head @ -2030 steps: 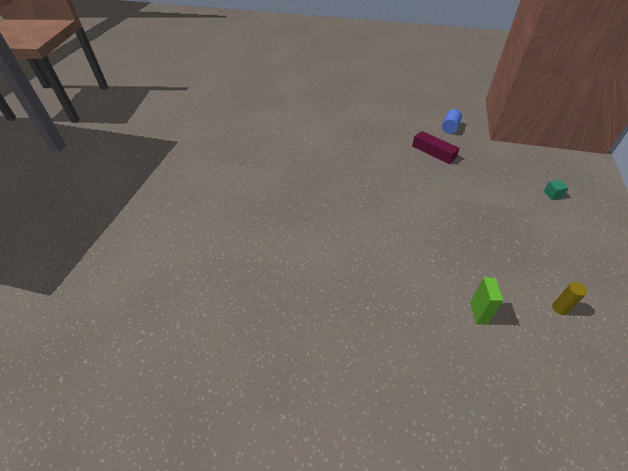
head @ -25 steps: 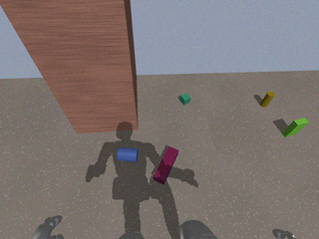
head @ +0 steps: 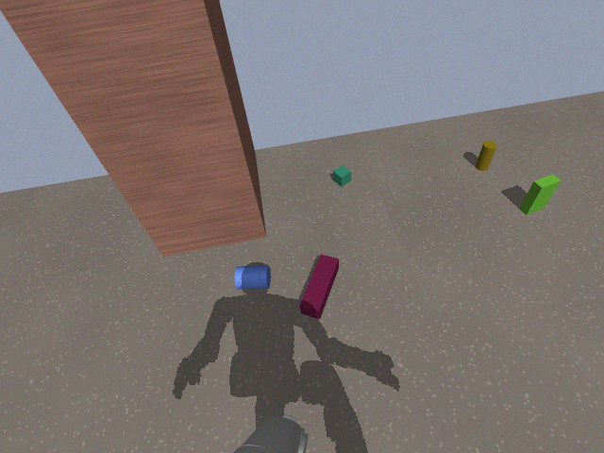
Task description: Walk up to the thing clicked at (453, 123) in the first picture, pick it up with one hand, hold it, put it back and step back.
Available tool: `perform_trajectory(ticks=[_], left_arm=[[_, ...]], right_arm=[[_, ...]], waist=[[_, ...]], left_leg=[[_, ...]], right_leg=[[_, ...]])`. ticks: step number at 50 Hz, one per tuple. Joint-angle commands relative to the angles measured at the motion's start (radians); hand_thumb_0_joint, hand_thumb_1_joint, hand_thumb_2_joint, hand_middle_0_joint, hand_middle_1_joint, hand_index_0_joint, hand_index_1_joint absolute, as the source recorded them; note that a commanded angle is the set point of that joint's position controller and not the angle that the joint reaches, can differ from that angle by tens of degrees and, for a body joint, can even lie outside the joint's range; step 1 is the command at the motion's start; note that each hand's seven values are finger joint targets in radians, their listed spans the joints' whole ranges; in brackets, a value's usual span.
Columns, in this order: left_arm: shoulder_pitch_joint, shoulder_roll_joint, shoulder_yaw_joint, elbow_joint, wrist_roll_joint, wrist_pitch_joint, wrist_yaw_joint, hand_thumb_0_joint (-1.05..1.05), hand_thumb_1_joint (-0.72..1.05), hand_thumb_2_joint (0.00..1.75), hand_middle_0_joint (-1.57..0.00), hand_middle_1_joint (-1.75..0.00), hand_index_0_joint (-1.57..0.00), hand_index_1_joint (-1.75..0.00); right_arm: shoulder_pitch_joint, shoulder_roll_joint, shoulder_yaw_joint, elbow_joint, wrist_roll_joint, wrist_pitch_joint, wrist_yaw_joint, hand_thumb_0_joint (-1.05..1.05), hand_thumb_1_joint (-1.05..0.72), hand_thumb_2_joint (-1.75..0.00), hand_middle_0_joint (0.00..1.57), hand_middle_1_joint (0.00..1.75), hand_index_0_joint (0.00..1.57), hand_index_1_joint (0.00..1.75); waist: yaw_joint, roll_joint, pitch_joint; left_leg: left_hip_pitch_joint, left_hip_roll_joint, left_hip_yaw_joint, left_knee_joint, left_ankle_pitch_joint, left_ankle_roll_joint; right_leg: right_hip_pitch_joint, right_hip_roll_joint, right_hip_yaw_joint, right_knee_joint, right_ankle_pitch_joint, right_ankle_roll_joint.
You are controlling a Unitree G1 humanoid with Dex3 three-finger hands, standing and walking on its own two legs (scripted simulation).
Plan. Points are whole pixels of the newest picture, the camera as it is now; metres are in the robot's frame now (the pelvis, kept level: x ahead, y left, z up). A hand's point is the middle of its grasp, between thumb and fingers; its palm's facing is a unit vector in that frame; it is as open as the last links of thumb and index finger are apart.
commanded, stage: step back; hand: left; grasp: from above
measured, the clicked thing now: (252, 277) +0.80 +0.32 -0.72
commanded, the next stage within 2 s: stand in 1.72 s
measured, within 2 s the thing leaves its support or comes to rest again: neither
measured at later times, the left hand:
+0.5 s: hand out of the picture -0.08 +0.30 -0.15, palm faces +0.08 -0.92 -0.37, open 7.4 cm
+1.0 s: hand out of the picture -0.18 +0.30 -0.15, palm faces +0.03 -0.93 -0.36, open 7.4 cm
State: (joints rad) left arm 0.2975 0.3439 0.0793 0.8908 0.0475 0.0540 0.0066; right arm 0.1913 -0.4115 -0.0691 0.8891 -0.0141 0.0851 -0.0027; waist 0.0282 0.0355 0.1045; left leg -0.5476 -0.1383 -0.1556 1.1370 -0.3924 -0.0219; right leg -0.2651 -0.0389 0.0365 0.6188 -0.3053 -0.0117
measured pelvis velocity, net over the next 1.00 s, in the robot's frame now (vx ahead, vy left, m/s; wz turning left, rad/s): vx -0.25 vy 0.03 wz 0.03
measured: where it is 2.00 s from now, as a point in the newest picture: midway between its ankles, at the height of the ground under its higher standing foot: outside the picture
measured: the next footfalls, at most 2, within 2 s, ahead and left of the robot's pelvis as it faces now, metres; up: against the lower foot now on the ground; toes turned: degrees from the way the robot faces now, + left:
left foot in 0.24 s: -0.09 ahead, +0.14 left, +0.00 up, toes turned +4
right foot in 0.60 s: -0.19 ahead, -0.11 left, +0.00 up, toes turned +1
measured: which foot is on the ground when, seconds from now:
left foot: up 0.00-0.22, down 0.24-0.66, up 0.68-0.84, down 0.86-1.00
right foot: down 0.00-0.26, up 0.28-0.58, down 0.60-1.00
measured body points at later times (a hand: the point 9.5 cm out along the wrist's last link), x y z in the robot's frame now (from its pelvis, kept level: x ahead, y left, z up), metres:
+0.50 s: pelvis -0.17 +0.03 +0.00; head -0.11 +0.05 +0.44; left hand -0.08 +0.35 -0.13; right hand -0.03 -0.28 -0.10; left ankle -0.13 +0.13 -0.73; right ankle -0.21 -0.12 -0.66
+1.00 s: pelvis -0.25 +0.03 +0.00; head -0.24 +0.04 +0.45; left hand -0.19 +0.35 -0.12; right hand -0.18 -0.28 -0.12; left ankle -0.24 +0.14 -0.73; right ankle -0.25 -0.10 -0.71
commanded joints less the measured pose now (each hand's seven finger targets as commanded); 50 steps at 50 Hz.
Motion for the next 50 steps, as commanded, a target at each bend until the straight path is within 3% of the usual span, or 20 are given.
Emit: perform_trajectory(ticks=[1, 6, 11, 13, 14, 15, 18, 25, 29, 31, 32, 33, 34, 36, 39, 42, 44, 45, 46, 50], left_arm=[[-0.175, 0.254, 0.075, -0.177, 0.003, -0.051, 0.023, 0.0, 0.9, 0.9, -0.2, -0.3, -0.2, -0.3], [-0.062, 0.268, 0.084, -0.154, -0.004, -0.037, 0.045, 0.0, 0.9, 0.9, -0.2, -0.3, -0.2, -0.3], [-0.182, 0.282, 0.059, -0.181, -0.033, -0.008, 0.035, 0.0, 0.9, 0.9, -0.2, -0.3, -0.2, -0.3], [-0.182, 0.208, 0.035, -0.2, -0.045, -0.006, 0.031, 0.0, 0.9, 0.9, -0.2, -0.3, -0.2, -0.3], [-0.275, 0.255, 0.061, -0.203, -0.042, -0.008, 0.044, 0.0, 0.9, 0.9, -0.2, -0.3, -0.2, -0.3], [-0.282, 0.274, 0.065, -0.188, -0.033, -0.007, 0.046, 0.0, 0.9, 0.9, -0.2, -0.3, -0.2, -0.3], [-0.16, 0.239, 0.055, -0.125, -0.055, 0.0, 0.037, 0.0, 0.9, 0.9, -0.2, -0.3, -0.2, -0.3], [-0.157, 0.208, 0.032, -0.12, -0.03, -0.048, 0.022, 0.0, 0.9, 0.9, -0.2, -0.3, -0.2, -0.3], [-0.029, 0.207, 0.031, -0.02, -0.017, -0.072, 0.016, 0.0, 0.9, 0.9, -0.2, -0.3, -0.2, -0.3], [-0.009, 0.281, 0.058, 0.005, 0.0, -0.08, 0.016, 0.0, 0.9, 0.9, -0.2, -0.3, -0.2, -0.3], [-0.053, 0.348, 0.073, -0.017, 0.002, -0.077, 0.012, 0.0, 0.9, 0.9, -0.2, -0.3, -0.2, -0.3], [-0.15, 0.404, 0.074, -0.045, 0.006, -0.073, 0.009, 0.0, 0.9, 0.9, -0.2, -0.3, -0.2, -0.3], [-0.239, 0.363, 0.06, -0.066, 0.004, -0.072, 0.009, 0.0, 0.9, 0.9, -0.2, -0.3, -0.2, -0.3], [-0.239, 0.272, 0.037, -0.07, -0.003, -0.082, 0.011, 0.0, 0.9, 0.9, -0.2, -0.3, -0.2, -0.3], [-0.156, 0.279, 0.044, -0.038, -0.001, -0.088, 0.004, 0.0, 0.9, 0.9, -0.2, -0.3, -0.2, -0.3], [-0.162, 0.269, 0.037, -0.035, -0.005, -0.068, -0.008, 0.0, 0.9, 0.9, -0.2, -0.3, -0.2, -0.3], [-0.123, 0.187, 0.012, -0.037, -0.018, -0.061, -0.012, 0.0, 0.9, 0.9, -0.2, -0.3, -0.2, -0.3], [-0.136, 0.17, 0.004, -0.024, -0.032, -0.058, -0.013, 0.0, 0.9, 0.9, -0.2, -0.3, -0.2, -0.3], [-0.172, 0.253, 0.029, -0.012, -0.023, -0.057, -0.004, 0.0, 0.9, 0.9, -0.2, -0.3, -0.2, -0.3], [-0.152, 0.228, 0.029, -0.002, -0.027, -0.069, -0.026, 0.0, 0.9, 0.9, -0.2, -0.3, -0.2, -0.3]], right_arm=[[0.05, -0.178, -0.04, -0.061, 0.007, -0.039, -0.019, 0.0, -0.9, -0.9, 0.2, 0.3, 0.2, 0.3], [-0.007, -0.143, -0.021, -0.099, -0.01, -0.058, -0.026, 0.0, -0.9, -0.9, 0.2, 0.3, 0.2, 0.3], [0.18, -0.163, -0.046, -0.008, -0.016, -0.056, -0.02, 0.0, -0.9, -0.9, 0.2, 0.3, 0.2, 0.3], [0.128, -0.292, -0.074, -0.033, -0.037, -0.053, -0.015, 0.0, -0.9, -0.9, 0.2, 0.3, 0.2, 0.3], [0.055, -0.378, -0.079, -0.068, -0.032, -0.049, -0.007, 0.0, -0.9, -0.9, 0.2, 0.3, 0.2, 0.3], [-0.005, -0.342, -0.073, -0.079, -0.034, -0.059, -0.012, 0.0, -0.9, -0.9, 0.2, 0.3, 0.2, 0.3], [-0.108, -0.212, -0.035, -0.107, -0.042, -0.063, -0.026, 0.0, -0.9, -0.9, 0.2, 0.3, 0.2, 0.3], [0.02, -0.204, -0.044, -0.08, -0.023, -0.066, -0.022, 0.0, -0.9, -0.9, 0.2, 0.3, 0.2, 0.3], [-0.064, -0.242, -0.048, -0.089, -0.015, -0.049, -0.011, 0.0, -0.9, -0.9, 0.2, 0.3, 0.2, 0.3], [-0.078, -0.173, -0.028, -0.099, -0.008, -0.054, -0.006, 0.0, -0.9, -0.9, 0.2, 0.3, 0.2, 0.3], [-0.136, -0.138, -0.018, -0.122, -0.005, -0.06, -0.006, 0.0, -0.9, -0.9, 0.2, 0.3, 0.2, 0.3], [-0.141, -0.173, -0.035, -0.096, -0.01, -0.06, -0.017, 0.0, -0.9, -0.9, 0.2, 0.3, 0.2, 0.3], [-0.104, -0.196, -0.048, -0.068, -0.006, -0.061, -0.011, 0.0, -0.9, -0.9, 0.2, 0.3, 0.2, 0.3], [-0.103, -0.171, -0.035, -0.04, 0.001, -0.073, 0.002, 0.0, -0.9, -0.9, 0.2, 0.3, 0.2, 0.3], [-0.096, -0.141, -0.017, -0.029, -0.006, -0.093, 0.002, 0.0, -0.9, -0.9, 0.2, 0.3, 0.2, 0.3], [-0.012, -0.124, -0.021, 0.019, -0.008, -0.124, -0.003, 0.0, -0.9, -0.9, 0.2, 0.3, 0.2, 0.3], [0.037, -0.168, -0.041, 0.041, -0.024, -0.146, -0.015, 0.0, -0.9, -0.9, 0.2, 0.3, 0.2, 0.3], [-0.014, -0.243, -0.049, 0.031, -0.023, -0.15, -0.016, 0.0, -0.9, -0.9, 0.2, 0.3, 0.2, 0.3], [-0.023, -0.29, -0.062, 0.027, -0.017, -0.146, -0.01, 0.0, -0.9, -0.9, 0.2, 0.3, 0.2, 0.3], [-0.047, -0.206, -0.04, 0.029, -0.033, -0.154, -0.008, 0.0, -0.9, -0.9, 0.2, 0.3, 0.2, 0.3]], waist=[[-0.035, -0.171, -0.034], [0.047, -0.254, -0.133], [-0.05, -0.182, -0.198], [-0.035, 0.182, -0.158], [-0.092, 0.262, -0.11], [-0.073, 0.216, -0.041], [0.017, 0.067, -0.046], [-0.079, 0.117, -0.181], [-0.017, 0.13, -0.216], [-0.005, -0.023, -0.202], [0.02, -0.2, -0.125], [0.025, -0.26, -0.06], [-0.022, -0.234, 0.021], [-0.04, -0.153, 0.042], [0.005, -0.202, -0.025], [-0.025, -0.207, -0.084], [-0.033, -0.071, -0.168], [-0.016, 0.067, -0.129], [-0.041, 0.059, -0.086], [-0.02, 0.109, -0.029]], left_leg=[[0.039, -0.008, -0.004, 0.091, 0.005, -0.02], [0.002, 0.113, 0.047, -0.28, -0.166, -0.017], [0.323, 0.103, 0.185, -0.755, 0.174, 0.033], [0.389, 0.412, -0.268, -0.786, 0.376, 0.158], [0.185, 0.512, -0.397, -0.835, 0.381, 0.312], [0.087, 0.535, -0.406, -0.851, 0.361, 0.337], [0.232, 0.358, -0.062, -0.72, 0.569, 0.224], [0.56, 0.374, -0.069, -0.648, 0.423, 0.264], [0.394, 0.366, -0.037, -0.595, 0.229, 0.211], [0.154, 0.278, 0.029, -0.472, 0.12, 0.116], [0.013, 0.14, 0.094, -0.405, -0.072, 0.048], [0.197, 0.154, 0.046, -0.26, -0.165, 0.018], [0.301, 0.176, 0.019, -0.205, -0.111, 0.023], [0.24, 0.11, 0.073, -0.285, -0.043, 0.03], [0.198, 0.116, 0.108, -0.417, -0.063, 0.018], [0.368, 0.101, 0.168, -0.757, 0.069, 0.016], [0.571, 0.268, -0.089, -0.858, 0.117, 0.071], [0.519, 0.418, -0.332, -0.89, -0.053, 0.163], [0.366, 0.489, -0.386, -0.912, -0.192, 0.25], [0.35, 0.36, -0.173, -0.882, -0.056, 0.173]], right_leg=[[-0.067, -0.14, 0.123, -0.278, -0.008, -0.111], [0.283, -0.265, 0.181, -0.14, 0.365, -0.191], [0.121, -0.207, 0.094, 0.01, 0.374, -0.113], [-0.204, 0.021, -0.061, 0.264, -0.085, -0.013], [-0.168, 0.093, 0.013, 0.456, -0.378, 0.008], [-0.141, 0.082, 0.113, 0.587, -0.354, 0.001], [-0.235, 0.132, 0.146, 0.705, -0.198, -0.018], [-0.205, 0.06, 0.034, 0.197, -0.206, 0.044], [0.074, 0.068, -0.046, -0.24, -0.025, -0.005], [0.22, -0.038, 0.191, -0.263, -0.052, -0.072], [0.11, -0.207, 0.425, -0.318, -0.223, -0.163], [-0.209, -0.341, 0.526, -0.361, -0.334, -0.254], [-0.36, -0.32, 0.481, -0.387, -0.425, -0.233], [-0.221, -0.171, 0.243, -0.319, -0.185, -0.156], [-0.039, -0.157, 0.236, -0.276, -0.071, -0.141], [0.022, -0.127, 0.151, -0.156, 0.045, -0.102], [-0.104, -0.059, 0.08, 0.039, 0.101, -0.046], [-0.226, 0.035, -0.016, 0.098, -0.14, -0.011], [-0.158, -0.009, 0.017, 0.188, -0.249, -0.013], [-0.147, -0.021, 0.012, 0.091, -0.159, -0.022]])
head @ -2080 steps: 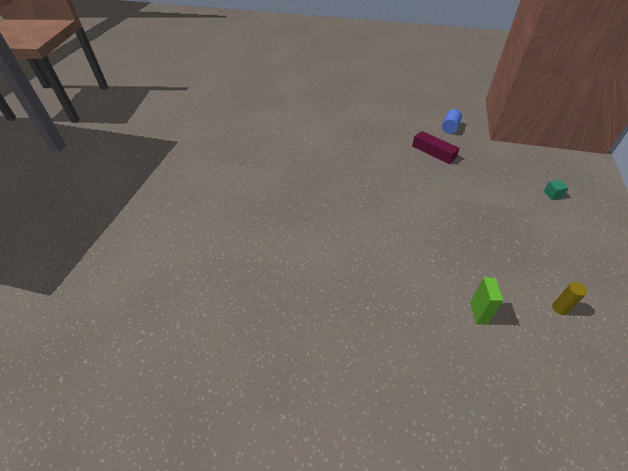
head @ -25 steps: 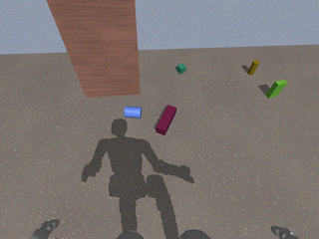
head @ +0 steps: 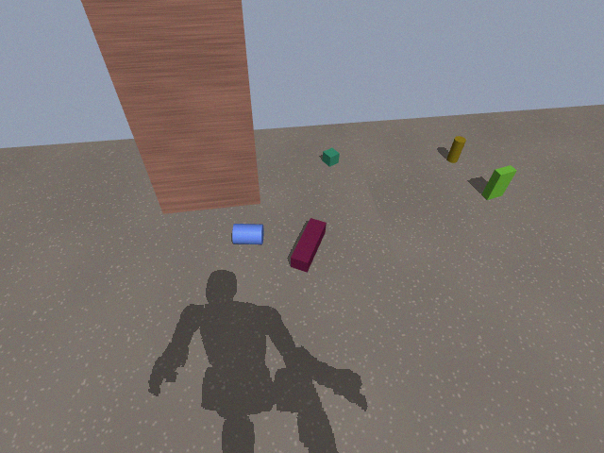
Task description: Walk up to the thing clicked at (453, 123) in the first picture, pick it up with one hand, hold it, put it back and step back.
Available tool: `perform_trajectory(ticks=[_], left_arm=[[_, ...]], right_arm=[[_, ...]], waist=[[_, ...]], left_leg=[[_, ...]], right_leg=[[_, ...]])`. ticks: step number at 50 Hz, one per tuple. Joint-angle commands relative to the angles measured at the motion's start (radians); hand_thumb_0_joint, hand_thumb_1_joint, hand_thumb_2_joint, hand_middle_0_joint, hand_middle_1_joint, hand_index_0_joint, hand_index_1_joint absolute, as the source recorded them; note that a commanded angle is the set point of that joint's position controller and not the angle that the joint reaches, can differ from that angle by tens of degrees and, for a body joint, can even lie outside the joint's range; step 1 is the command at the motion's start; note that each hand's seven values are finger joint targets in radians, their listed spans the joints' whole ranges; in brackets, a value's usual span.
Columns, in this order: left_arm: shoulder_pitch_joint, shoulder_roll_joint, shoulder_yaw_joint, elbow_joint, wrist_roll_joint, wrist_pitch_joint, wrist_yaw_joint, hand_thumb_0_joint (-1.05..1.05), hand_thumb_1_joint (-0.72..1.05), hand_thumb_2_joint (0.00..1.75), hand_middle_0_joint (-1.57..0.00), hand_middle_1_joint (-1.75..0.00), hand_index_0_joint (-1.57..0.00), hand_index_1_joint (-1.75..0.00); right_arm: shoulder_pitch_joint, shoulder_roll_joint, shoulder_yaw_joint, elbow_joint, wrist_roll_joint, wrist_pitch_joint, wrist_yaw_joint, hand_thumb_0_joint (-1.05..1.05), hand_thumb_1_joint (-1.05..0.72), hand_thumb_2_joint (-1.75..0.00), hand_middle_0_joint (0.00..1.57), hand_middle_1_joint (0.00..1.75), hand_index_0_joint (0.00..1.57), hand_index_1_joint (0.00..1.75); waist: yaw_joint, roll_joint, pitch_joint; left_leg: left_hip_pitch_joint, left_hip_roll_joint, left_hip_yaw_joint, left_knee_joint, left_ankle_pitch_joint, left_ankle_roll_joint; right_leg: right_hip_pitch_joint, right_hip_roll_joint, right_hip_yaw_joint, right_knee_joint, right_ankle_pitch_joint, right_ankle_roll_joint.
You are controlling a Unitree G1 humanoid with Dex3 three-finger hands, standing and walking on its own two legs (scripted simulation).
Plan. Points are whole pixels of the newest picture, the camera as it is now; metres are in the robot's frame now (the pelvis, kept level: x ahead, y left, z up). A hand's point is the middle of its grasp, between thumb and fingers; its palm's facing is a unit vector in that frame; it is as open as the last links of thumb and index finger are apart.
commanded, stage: step back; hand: left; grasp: from above
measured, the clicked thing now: (248, 234) +1.06 +0.26 -0.73
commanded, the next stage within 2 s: stand in 0.72 s
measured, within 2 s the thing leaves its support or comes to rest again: neither
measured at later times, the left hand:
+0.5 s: hand out of the picture +0.12 +0.25 -0.16, palm faces +0.04 -0.95 -0.32, open 7.4 cm
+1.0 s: hand out of the picture +0.13 +0.23 -0.14, palm faces +0.02 -0.94 -0.35, open 7.4 cm
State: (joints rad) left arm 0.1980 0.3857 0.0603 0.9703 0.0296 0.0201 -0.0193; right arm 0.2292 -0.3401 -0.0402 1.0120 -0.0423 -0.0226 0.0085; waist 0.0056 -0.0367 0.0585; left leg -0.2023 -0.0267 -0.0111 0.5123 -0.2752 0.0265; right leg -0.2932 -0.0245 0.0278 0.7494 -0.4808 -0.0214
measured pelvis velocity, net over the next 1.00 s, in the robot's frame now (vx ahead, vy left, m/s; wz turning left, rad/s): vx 0.04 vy -0.02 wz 0.03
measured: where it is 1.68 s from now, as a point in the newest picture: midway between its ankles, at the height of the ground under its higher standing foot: outside the picture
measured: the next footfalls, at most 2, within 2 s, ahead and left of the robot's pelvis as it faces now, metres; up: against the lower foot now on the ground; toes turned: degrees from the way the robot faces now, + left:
none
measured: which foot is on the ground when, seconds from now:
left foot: down 0.00-1.00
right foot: down 0.00-1.00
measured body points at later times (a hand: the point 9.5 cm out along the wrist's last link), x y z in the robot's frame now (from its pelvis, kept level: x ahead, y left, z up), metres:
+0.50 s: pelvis +0.04 -0.01 +0.00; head +0.05 +0.01 +0.45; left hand +0.12 +0.30 -0.13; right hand +0.12 -0.31 -0.12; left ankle +0.04 +0.11 -0.73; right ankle +0.01 -0.14 -0.73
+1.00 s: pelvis +0.04 -0.02 +0.01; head +0.05 -0.03 +0.46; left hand +0.13 +0.28 -0.11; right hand +0.17 -0.31 -0.12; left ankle +0.04 +0.11 -0.73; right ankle +0.01 -0.14 -0.73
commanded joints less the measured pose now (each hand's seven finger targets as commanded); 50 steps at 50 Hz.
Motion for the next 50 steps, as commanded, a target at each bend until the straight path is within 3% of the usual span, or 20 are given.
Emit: perform_trajectory(ticks=[1, 3, 5, 6, 7, 8, 9, 10, 13, 16, 18, 19, 20, 21, 25, 30, 35, 37, 41, 50], left_arm=[[-0.061, 0.183, 0.05, -0.072, -0.009, -0.035, -0.001, 0.0, 0.9, 0.9, -0.2, -0.3, -0.2, -0.3], [-0.071, 0.156, 0.049, -0.06, -0.007, -0.04, 0.003, 0.0, 0.9, 0.9, -0.2, -0.3, -0.2, -0.3], [-0.012, 0.155, 0.052, -0.027, 0.0, -0.054, 0.016, 0.0, 0.9, 0.9, -0.2, -0.3, -0.2, -0.3], [0.016, 0.187, 0.063, -0.01, 0.007, -0.058, 0.022, 0.0, 0.9, 0.9, -0.2, -0.3, -0.2, -0.3], [0.046, 0.235, 0.076, -0.005, 0.012, -0.061, 0.027, 0.0, 0.9, 0.9, -0.2, -0.3, -0.2, -0.3], [0.006, 0.291, 0.083, -0.013, 0.009, -0.058, 0.027, 0.0, 0.9, 0.9, -0.2, -0.3, -0.2, -0.3], [-0.073, 0.301, 0.085, -0.045, 0.014, -0.055, 0.022, 0.0, 0.9, 0.9, -0.2, -0.3, -0.2, -0.3], [-0.136, 0.282, 0.08, -0.067, 0.012, -0.054, 0.021, 0.0, 0.9, 0.9, -0.2, -0.3, -0.2, -0.3], [-0.165, 0.215, 0.052, -0.055, 0.002, -0.056, 0.021, 0.0, 0.9, 0.9, -0.2, -0.3, -0.2, -0.3], [-0.186, 0.206, 0.039, -0.054, -0.007, -0.045, 0.012, 0.0, 0.9, 0.9, -0.2, -0.3, -0.2, -0.3], [-0.17, 0.154, 0.022, -0.059, -0.02, -0.038, 0.009, 0.0, 0.9, 0.9, -0.2, -0.3, -0.2, -0.3], [-0.15, 0.145, 0.02, -0.039, -0.033, -0.032, 0.008, 0.0, 0.9, 0.9, -0.2, -0.3, -0.2, -0.3], [-0.131, 0.163, 0.024, -0.014, -0.031, -0.03, 0.013, 0.0, 0.9, 0.9, -0.2, -0.3, -0.2, -0.3], [-0.134, 0.166, 0.019, -0.006, -0.023, -0.034, 0.013, 0.0, 0.9, 0.9, -0.2, -0.3, -0.2, -0.3], [-0.112, 0.189, 0.024, 0.027, -0.025, -0.056, 0.02, 0.0, 0.9, 0.9, -0.2, -0.3, -0.2, -0.3], [-0.13, 0.178, 0.019, 0.031, -0.027, -0.051, 0.031, 0.0, 0.9, 0.9, -0.2, -0.3, -0.2, -0.3], [-0.15, 0.181, 0.019, 0.04, -0.021, -0.045, 0.035, 0.0, 0.9, 0.9, -0.2, -0.3, -0.2, -0.3], [-0.13, 0.154, -0.003, 0.06, -0.025, -0.049, 0.033, 0.0, 0.9, 0.9, -0.2, -0.3, -0.2, -0.3], [-0.141, 0.158, -0.007, 0.067, -0.026, -0.05, 0.038, 0.0, 0.9, 0.9, -0.2, -0.3, -0.2, -0.3], [-0.172, 0.177, -0.011, 0.084, -0.02, -0.059, 0.032, 0.0, 0.9, 0.9, -0.2, -0.3, -0.2, -0.3]], right_arm=[[-0.069, -0.284, -0.071, -0.085, -0.001, -0.047, -0.016, 0.0, -0.9, -0.9, 0.2, 0.3, 0.2, 0.3], [-0.064, -0.281, -0.071, -0.079, 0.003, -0.035, -0.015, 0.0, -0.9, -0.9, 0.2, 0.3, 0.2, 0.3], [-0.118, -0.235, -0.054, -0.1, 0.023, -0.02, -0.013, 0.0, -0.9, -0.9, 0.2, 0.3, 0.2, 0.3], [-0.114, -0.204, -0.044, -0.11, 0.032, -0.019, -0.015, 0.0, -0.9, -0.9, 0.2, 0.3, 0.2, 0.3], [-0.115, -0.175, -0.033, -0.122, 0.036, -0.019, -0.017, 0.0, -0.9, -0.9, 0.2, 0.3, 0.2, 0.3], [-0.104, -0.167, -0.032, -0.115, 0.03, -0.014, -0.024, 0.0, -0.9, -0.9, 0.2, 0.3, 0.2, 0.3], [-0.066, -0.213, -0.049, -0.095, 0.021, -0.012, -0.027, 0.0, -0.9, -0.9, 0.2, 0.3, 0.2, 0.3], [-0.025, -0.233, -0.05, -0.078, 0.022, -0.015, -0.023, 0.0, -0.9, -0.9, 0.2, 0.3, 0.2, 0.3], [-0.016, -0.191, -0.043, -0.043, 0.02, -0.026, -0.013, 0.0, -0.9, -0.9, 0.2, 0.3, 0.2, 0.3], [0.026, -0.186, -0.045, -0.018, 0.012, -0.032, -0.015, 0.0, -0.9, -0.9, 0.2, 0.3, 0.2, 0.3], [0.012, -0.241, -0.058, -0.024, 0.003, -0.042, -0.027, 0.0, -0.9, -0.9, 0.2, 0.3, 0.2, 0.3], [-0.057, -0.278, -0.056, -0.037, 0.009, -0.046, -0.026, 0.0, -0.9, -0.9, 0.2, 0.3, 0.2, 0.3], [-0.108, -0.299, -0.056, -0.043, 0.014, -0.041, -0.022, 0.0, -0.9, -0.9, 0.2, 0.3, 0.2, 0.3], [-0.135, -0.283, -0.052, -0.039, 0.012, -0.037, -0.019, 0.0, -0.9, -0.9, 0.2, 0.3, 0.2, 0.3], [-0.132, -0.222, -0.035, -0.03, 0.021, -0.041, -0.023, 0.0, -0.9, -0.9, 0.2, 0.3, 0.2, 0.3], [-0.127, -0.218, -0.041, -0.009, 0.029, -0.034, -0.032, 0.0, -0.9, -0.9, 0.2, 0.3, 0.2, 0.3], [-0.179, -0.205, -0.04, -0.011, 0.03, -0.021, -0.036, 0.0, -0.9, -0.9, 0.2, 0.3, 0.2, 0.3], [-0.176, -0.208, -0.025, -0.001, 0.035, -0.018, -0.033, 0.0, -0.9, -0.9, 0.2, 0.3, 0.2, 0.3], [-0.202, -0.213, -0.02, 0.007, 0.036, -0.014, -0.029, 0.0, -0.9, -0.9, 0.2, 0.3, 0.2, 0.3], [-0.238, -0.199, -0.007, 0.029, 0.036, -0.005, -0.013, 0.0, -0.9, -0.9, 0.2, 0.3, 0.2, 0.3]], waist=[[-0.005, 0.204, 0.02], [-0.007, 0.215, -0.013], [0.046, 0.171, -0.067], [0.062, 0.096, -0.102], [0.073, -0.021, -0.101], [0.063, -0.117, -0.074], [0.036, -0.108, -0.019], [0.004, -0.098, 0.019], [-0.007, -0.11, 0.028], [-0.035, -0.099, -0.016], [-0.026, 0.014, -0.074], [0.007, 0.094, -0.06], [0.023, 0.112, -0.033], [0.028, 0.097, -0.023], [0.019, 0.11, -0.111], [0.006, 0.094, -0.209], [0.005, 0.039, -0.159], [-0.003, 0.04, -0.147], [-0.003, 0.031, -0.156], [-0.007, 0.016, -0.083]], left_leg=[[-0.03, 0.237, -0.306, -0.252, -0.14, 0.114], [-0.012, 0.212, -0.246, -0.194, 0.005, 0.098], [-0.081, 0.162, -0.144, -0.066, 0.114, 0.052], [-0.175, 0.124, -0.107, 0.015, 0.107, 0.018], [-0.31, 0.041, -0.055, 0.136, 0.008, -0.022], [-0.325, -0.016, -0.015, 0.243, -0.236, -0.026], [-0.266, 0.033, -0.036, 0.326, -0.305, -0.032], [-0.212, 0.071, -0.052, 0.279, -0.284, -0.029], [-0.123, 0.053, -0.008, 0.112, -0.125, -0.023], [0.047, 0.035, 0.013, -0.093, 0.104, -0.017], [0.09, 0.179, -0.181, -0.159, 0.205, 0.027], [0.007, 0.258, -0.299, -0.205, 0.072, 0.09], [-0.085, 0.285, -0.303, -0.208, -0.011, 0.126], [-0.08, 0.262, -0.258, -0.201, 0.019, 0.103], [-0.007, 0.147, -0.088, -0.084, 0.372, 0.011], [0.155, 0.159, -0.061, -0.029, 0.643, 0.025], [0.103, 0.15, -0.05, -0.034, 0.528, 0.024], [0.144, 0.158, -0.067, -0.071, 0.589, 0.012], [0.168, 0.163, -0.059, -0.092, 0.596, 0.007], [0.15, 0.151, -0.062, -0.208, 0.297, -0.016]], right_leg=[[-0.07, -0.023, -0.003, -0.056, 0.036, -0.01], [0.018, 0.009, -0.044, -0.218, 0.081, -0.01], [0.205, 0.017, -0.057, -0.379, 0.239, -0.016], [0.324, -0.028, 0.015, -0.367, 0.275, -0.031], [0.381, -0.148, 0.21, -0.428, 0.193, -0.08], [0.284, -0.294, 0.36, -0.51, -0.024, -0.163], [0.137, -0.374, 0.416, -0.526, -0.099, -0.226], [0.07, -0.358, 0.372, -0.513, -0.07, -0.222], [0.035, -0.226, 0.156, -0.449, 0.153, -0.136], [-0.007, -0.158, 0.063, -0.337, 0.294, -0.074], [-0.018, -0.085, -0.001, -0.214, 0.312, -0.016], [0.008, -0.024, -0.029, -0.194, 0.115, 0.007], [0.093, -0.024, -0.028, -0.217, 0.055, -0.003], [0.112, -0.034, -0.023, -0.273, 0.1, -0.009], [0.217, -0.09, 0.021, -0.337, 0.436, -0.021], [0.2, -0.091, -0.023, -0.283, 0.599, -0.009], [0.198, -0.093, -0.02, -0.302, 0.592, -0.008], [0.204, -0.109, 0.013, -0.345, 0.715, -0.001], [0.242, -0.11, 0.007, -0.368, 0.721, 0.007], [0.209, -0.113, 0.03, -0.49, 0.463, 0.012]])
